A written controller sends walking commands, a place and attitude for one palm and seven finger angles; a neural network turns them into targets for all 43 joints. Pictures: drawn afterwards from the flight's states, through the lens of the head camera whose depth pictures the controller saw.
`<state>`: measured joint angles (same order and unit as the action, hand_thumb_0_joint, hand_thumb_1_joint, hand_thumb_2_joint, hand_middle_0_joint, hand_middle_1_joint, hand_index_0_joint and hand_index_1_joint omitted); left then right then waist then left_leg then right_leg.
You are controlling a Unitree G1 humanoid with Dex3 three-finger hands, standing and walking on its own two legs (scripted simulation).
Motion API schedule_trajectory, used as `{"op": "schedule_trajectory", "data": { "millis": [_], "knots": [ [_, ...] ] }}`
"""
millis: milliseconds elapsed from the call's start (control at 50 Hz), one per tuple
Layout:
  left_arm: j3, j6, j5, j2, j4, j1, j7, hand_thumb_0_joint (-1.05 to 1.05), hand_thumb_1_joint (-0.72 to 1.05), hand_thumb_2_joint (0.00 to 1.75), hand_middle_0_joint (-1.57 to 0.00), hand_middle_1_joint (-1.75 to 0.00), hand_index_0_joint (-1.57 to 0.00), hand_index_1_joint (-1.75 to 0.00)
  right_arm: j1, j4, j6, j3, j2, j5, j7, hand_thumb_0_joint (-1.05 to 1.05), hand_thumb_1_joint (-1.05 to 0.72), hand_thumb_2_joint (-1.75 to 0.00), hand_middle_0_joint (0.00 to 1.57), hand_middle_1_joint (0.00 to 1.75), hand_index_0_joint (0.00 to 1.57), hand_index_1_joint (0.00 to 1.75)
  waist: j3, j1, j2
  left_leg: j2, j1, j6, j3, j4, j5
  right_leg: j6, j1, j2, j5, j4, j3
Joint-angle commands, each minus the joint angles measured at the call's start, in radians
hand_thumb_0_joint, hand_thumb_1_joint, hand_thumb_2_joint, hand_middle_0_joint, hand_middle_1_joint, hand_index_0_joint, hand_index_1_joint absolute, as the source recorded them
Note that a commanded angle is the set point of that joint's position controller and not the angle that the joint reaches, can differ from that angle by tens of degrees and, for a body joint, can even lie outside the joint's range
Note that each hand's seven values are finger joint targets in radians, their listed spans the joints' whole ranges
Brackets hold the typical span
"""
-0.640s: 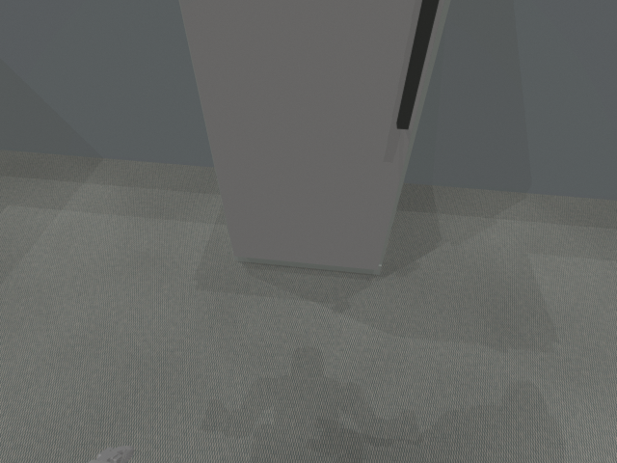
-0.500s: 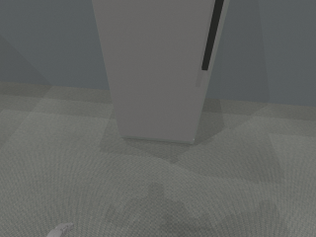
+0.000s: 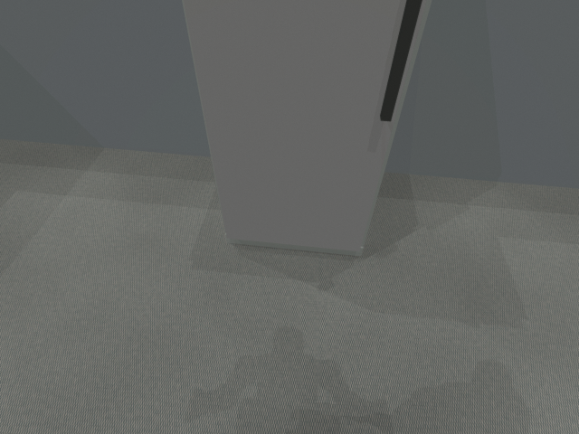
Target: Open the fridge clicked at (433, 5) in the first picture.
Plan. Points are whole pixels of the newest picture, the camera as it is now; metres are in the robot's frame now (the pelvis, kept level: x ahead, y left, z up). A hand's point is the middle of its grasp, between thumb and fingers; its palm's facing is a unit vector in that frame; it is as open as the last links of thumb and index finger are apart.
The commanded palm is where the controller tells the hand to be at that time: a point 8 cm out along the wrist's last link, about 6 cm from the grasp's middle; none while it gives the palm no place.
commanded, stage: stand and wait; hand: right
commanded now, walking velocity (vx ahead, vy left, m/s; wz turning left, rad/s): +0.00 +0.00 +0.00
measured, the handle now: (404, 34) +0.92 -0.20 +0.18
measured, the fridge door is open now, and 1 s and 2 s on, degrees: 0 0 0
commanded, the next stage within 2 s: look at it before walking up in 0.18 s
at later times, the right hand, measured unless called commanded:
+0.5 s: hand out of the picture +0.08 -0.24 -0.15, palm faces -0.03 +0.94 -0.33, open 7.4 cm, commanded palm none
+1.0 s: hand out of the picture +0.09 -0.25 -0.15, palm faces -0.02 +0.94 -0.34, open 7.4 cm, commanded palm none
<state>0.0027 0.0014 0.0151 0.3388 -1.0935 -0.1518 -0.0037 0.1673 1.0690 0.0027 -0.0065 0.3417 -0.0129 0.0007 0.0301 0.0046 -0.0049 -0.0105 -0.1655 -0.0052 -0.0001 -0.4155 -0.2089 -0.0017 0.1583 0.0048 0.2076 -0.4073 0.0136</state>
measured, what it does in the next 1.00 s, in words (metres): stands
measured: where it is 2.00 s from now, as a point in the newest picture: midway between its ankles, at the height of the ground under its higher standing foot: (301, 414)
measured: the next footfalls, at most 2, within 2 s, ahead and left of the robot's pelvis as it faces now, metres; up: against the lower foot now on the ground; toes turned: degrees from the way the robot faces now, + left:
left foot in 1.62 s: +0.34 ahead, +0.09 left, +0.00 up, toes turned +6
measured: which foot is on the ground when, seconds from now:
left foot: down 0.00-1.00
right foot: down 0.00-1.00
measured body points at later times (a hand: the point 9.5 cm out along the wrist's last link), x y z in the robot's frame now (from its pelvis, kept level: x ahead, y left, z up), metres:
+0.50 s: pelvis +0.00 +0.00 +0.00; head +0.00 +0.00 +0.45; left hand +0.07 +0.29 -0.13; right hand +0.08 -0.29 -0.13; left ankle +0.01 +0.12 -0.74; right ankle +0.01 -0.12 -0.74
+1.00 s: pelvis +0.02 +0.00 +0.00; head +0.01 +0.00 +0.45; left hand +0.10 +0.29 -0.13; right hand +0.09 -0.29 -0.13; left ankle +0.01 +0.12 -0.74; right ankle +0.01 -0.12 -0.74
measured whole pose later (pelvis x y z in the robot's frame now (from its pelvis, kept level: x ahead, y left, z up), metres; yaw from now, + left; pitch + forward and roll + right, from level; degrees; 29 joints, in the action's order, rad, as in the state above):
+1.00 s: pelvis +0.02 +0.00 +0.00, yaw +0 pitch -2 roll +0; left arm -0.01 0.01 0.02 0.33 -1.11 -0.12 0.00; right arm 0.15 1.09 0.01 -0.01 0.33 -0.01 -0.01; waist 0.02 0.00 0.00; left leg -0.01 -0.14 -0.01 0.00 -0.37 -0.21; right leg -0.01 0.13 0.00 0.21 -0.37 0.01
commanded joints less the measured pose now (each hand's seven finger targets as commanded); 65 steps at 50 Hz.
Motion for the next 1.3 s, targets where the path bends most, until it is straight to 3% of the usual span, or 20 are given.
{"op": "schedule_trajectory", "data": {
  "millis": [0,160,520,880,900,920,940,960,1000,1060,1100,1120,1160,1180,1200,1220,1240,1260,1280],
  "knots": [
    [0.037,0.029,-0.006,0.198,0.067,0.070,0.013,0.00,0.90,0.90,-0.20,-0.30,-0.20,-0.30,-0.063,-0.064,0.024,0.040,0.203,0.003,-0.011,0.00,-0.90,-0.90,0.20,0.30,0.20,0.30,-0.027,-0.003,-0.009,-0.111,-0.014,0.038,-0.116,0.108,-0.003,0.029,0.016,-0.107,-0.036,0.086,0.091],
    [0.037,0.029,-0.005,0.198,0.054,0.058,0.012,0.00,0.90,0.90,-0.20,-0.30,-0.20,-0.30,-0.064,-0.057,0.023,0.041,0.204,0.001,-0.011,0.00,-0.90,-0.90,0.20,0.30,0.20,0.30,-0.023,-0.005,-0.009,-0.109,-0.020,0.037,-0.119,0.114,-0.033,0.028,0.026,-0.107,-0.020,0.094,0.095],
    [0.036,0.036,-0.007,0.202,0.047,0.068,0.015,0.00,0.90,0.90,-0.20,-0.30,-0.20,-0.30,-0.070,-0.053,0.026,0.041,0.200,0.001,-0.012,0.00,-0.90,-0.90,0.20,0.30,0.20,0.30,-0.061,-0.005,0.009,-0.108,0.022,0.033,-0.098,0.094,0.106,0.028,-0.012,-0.120,-0.121,0.099,0.095],
    [0.033,0.035,-0.009,0.206,0.050,0.087,0.018,0.00,0.90,0.90,-0.20,-0.30,-0.20,-0.30,-0.069,-0.047,0.026,0.041,0.204,0.001,-0.012,0.00,-0.90,-0.90,0.20,0.30,0.20,0.30,-0.063,-0.005,0.007,-0.110,0.043,0.030,-0.091,0.100,0.165,0.026,-0.041,-0.123,-0.171,0.106,0.088],
    [0.033,0.035,-0.008,0.209,0.050,0.088,0.018,0.00,0.90,0.90,-0.20,-0.30,-0.20,-0.30,-0.067,-0.046,0.025,0.040,0.204,0.001,-0.012,0.00,-0.90,-0.90,0.20,0.30,0.20,0.30,-0.060,-0.007,0.016,-0.110,0.041,0.030,-0.092,0.103,0.157,0.026,-0.040,-0.123,-0.164,0.108,0.087],
    [0.018,0.029,-0.005,0.148,0.038,0.068,0.016,0.00,0.90,0.90,-0.20,-0.30,-0.20,-0.30,-0.036,-0.030,0.020,0.028,0.144,0.003,-0.014,0.00,-0.90,-0.90,0.20,0.30,0.20,0.30,-0.076,-0.008,0.012,-0.113,0.049,0.022,-0.087,0.107,0.127,0.020,-0.045,-0.120,-0.139,0.100,0.080],
    [0.005,0.018,-0.002,0.088,0.026,0.033,0.013,0.00,0.90,0.90,-0.20,-0.30,-0.20,-0.30,0.000,-0.017,0.011,0.018,0.092,0.001,-0.017,0.00,-0.90,-0.90,0.20,0.30,0.20,0.30,-0.078,-0.008,-0.005,-0.108,0.043,0.014,-0.087,0.105,0.041,0.012,-0.041,-0.112,-0.074,0.086,0.069],
    [0.001,0.010,0.001,0.070,0.019,0.010,0.009,0.00,0.90,0.90,-0.20,-0.30,-0.20,-0.30,0.023,-0.010,0.003,0.013,0.080,-0.002,-0.016,0.00,-0.90,-0.90,0.20,0.30,0.20,0.30,-0.053,-0.011,-0.012,-0.108,0.025,0.013,-0.094,0.109,-0.080,0.010,-0.016,-0.099,0.022,0.074,0.058],
    [0.004,0.002,0.008,0.067,0.020,-0.009,0.006,0.00,0.90,0.90,-0.20,-0.30,-0.20,-0.30,0.048,-0.010,-0.005,0.023,0.093,-0.007,-0.009,0.00,-0.90,-0.90,0.20,0.30,0.20,0.30,0.020,-0.018,-0.044,-0.112,-0.015,0.029,-0.137,0.141,-0.274,0.012,0.069,-0.070,0.193,0.051,0.047],
    [0.007,0.001,0.012,0.051,0.034,-0.037,0.004,0.00,0.90,0.90,-0.20,-0.30,-0.20,-0.30,0.100,-0.015,-0.007,0.042,0.116,-0.010,-0.003,0.00,-0.90,-0.90,0.20,0.30,0.20,0.30,0.079,-0.029,-0.118,-0.164,-0.024,0.073,-0.215,0.189,-0.438,0.010,0.181,-0.025,0.267,-0.064,-0.003],
    [0.013,0.008,0.010,0.030,0.044,-0.061,0.004,0.00,0.90,0.90,-0.20,-0.30,-0.20,-0.30,0.132,-0.023,-0.002,0.055,0.124,-0.009,-0.005,0.00,-0.90,-0.90,0.20,0.30,0.20,0.30,0.099,-0.028,-0.156,-0.224,-0.031,0.116,-0.276,0.223,-0.471,0.012,0.207,-0.025,0.224,-0.162,-0.044],
    [0.015,0.014,0.010,0.024,0.047,-0.080,0.004,0.00,0.90,0.90,-0.20,-0.30,-0.20,-0.30,0.133,-0.026,0.005,0.059,0.117,-0.007,-0.006,0.00,-0.90,-0.90,0.20,0.30,0.20,0.30,0.095,-0.017,-0.144,-0.235,-0.038,0.131,-0.278,0.210,-0.429,0.014,0.192,-0.035,0.199,-0.169,-0.047],
    [0.019,0.026,0.005,0.002,0.040,-0.141,0.004,0.00,0.90,0.90,-0.20,-0.30,-0.20,-0.30,0.131,-0.034,0.013,0.063,0.092,-0.006,-0.006,0.00,-0.90,-0.90,0.20,0.30,0.20,0.30,0.088,0.009,-0.101,-0.214,-0.065,0.130,-0.208,0.131,-0.321,0.023,0.125,-0.045,0.175,-0.113,-0.051],
    [0.020,0.033,0.004,-0.002,0.025,-0.190,0.005,0.00,0.90,0.90,-0.20,-0.30,-0.20,-0.30,0.119,-0.041,0.013,0.061,0.065,-0.005,-0.004,0.00,-0.90,-0.90,0.20,0.30,0.20,0.30,0.089,0.027,-0.046,-0.167,-0.116,0.108,-0.136,0.050,-0.256,0.032,0.046,-0.054,0.150,-0.045,-0.034],
    [0.028,0.041,0.005,0.021,0.002,-0.259,0.009,0.00,0.90,0.90,-0.20,-0.30,-0.20,-0.30,0.113,-0.049,0.013,0.054,0.024,-0.004,-0.001,0.00,-0.90,-0.90,0.20,0.30,0.20,0.30,0.079,0.048,0.084,-0.079,-0.199,0.067,-0.037,-0.112,-0.197,0.065,-0.056,-0.121,0.095,0.036,0.082],
    [0.047,0.049,0.011,0.083,-0.032,-0.364,0.015,0.00,0.90,0.90,-0.20,-0.30,-0.20,-0.30,0.078,-0.070,0.017,0.044,-0.036,-0.004,0.002,0.00,-0.90,-0.90,0.20,0.30,0.20,0.30,0.073,0.084,0.277,0.016,-0.353,0.021,0.106,-0.379,-0.221,0.138,-0.167,-0.279,0.030,0.139,0.305],
    [0.050,0.053,0.010,0.083,-0.053,-0.450,0.028,0.00,0.90,0.90,-0.20,-0.30,-0.20,-0.30,-0.006,-0.110,0.030,0.036,-0.036,-0.010,-0.005,0.00,-0.90,-0.90,0.20,0.30,0.20,0.30,0.129,0.111,0.298,0.019,-0.528,0.013,0.071,-0.537,-0.372,0.207,-0.239,-0.352,-0.143,0.186,0.433],
    [0.038,0.057,0.010,0.046,-0.060,-0.468,0.037,0.00,0.90,0.90,-0.20,-0.30,-0.20,-0.30,-0.017,-0.116,0.035,0.045,-0.028,-0.013,-0.008,0.00,-0.90,-0.90,0.20,0.30,0.20,0.30,0.144,0.100,0.214,-0.029,-0.585,0.019,0.015,-0.626,-0.346,0.239,-0.271,-0.376,-0.341,0.151,0.425],
    [0.031,0.064,0.007,0.013,-0.055,-0.455,0.043,0.00,0.90,0.90,-0.20,-0.30,-0.20,-0.30,-0.012,-0.110,0.041,0.049,-0.042,-0.010,-0.004,0.00,-0.90,-0.90,0.20,0.30,0.20,0.30,0.133,0.087,0.127,-0.058,-0.590,0.021,0.006,-0.666,-0.319,0.251,-0.277,-0.371,-0.477,0.124,0.377]
  ]
}}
